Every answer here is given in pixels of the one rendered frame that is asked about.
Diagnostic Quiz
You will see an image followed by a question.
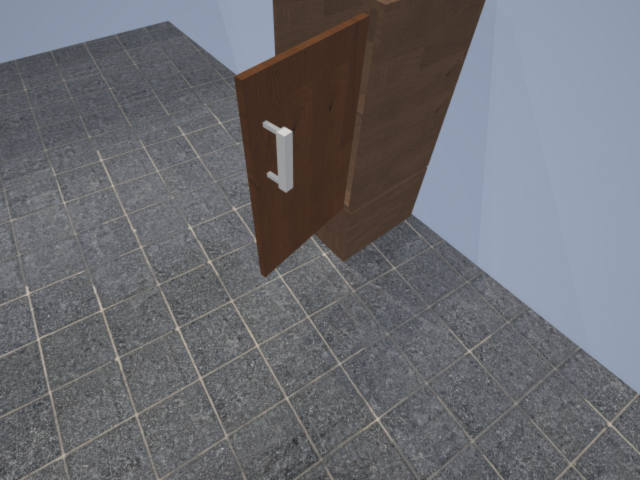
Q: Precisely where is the handle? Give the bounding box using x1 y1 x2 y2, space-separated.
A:
263 120 293 193

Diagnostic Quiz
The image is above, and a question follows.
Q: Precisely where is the cupboard door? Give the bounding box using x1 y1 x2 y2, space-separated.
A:
234 13 370 277

